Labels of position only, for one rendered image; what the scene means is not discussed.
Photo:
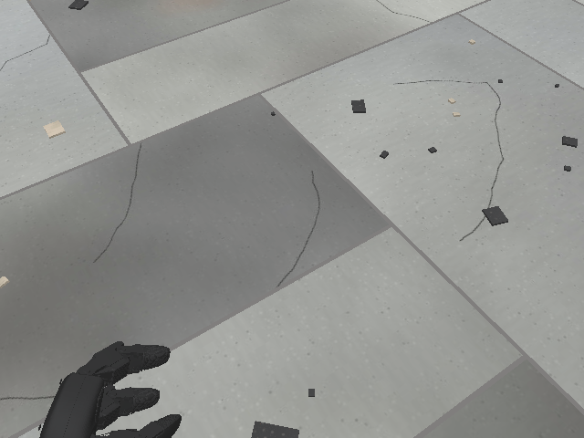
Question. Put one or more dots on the left robot hand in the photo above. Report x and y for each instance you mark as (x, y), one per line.
(82, 405)

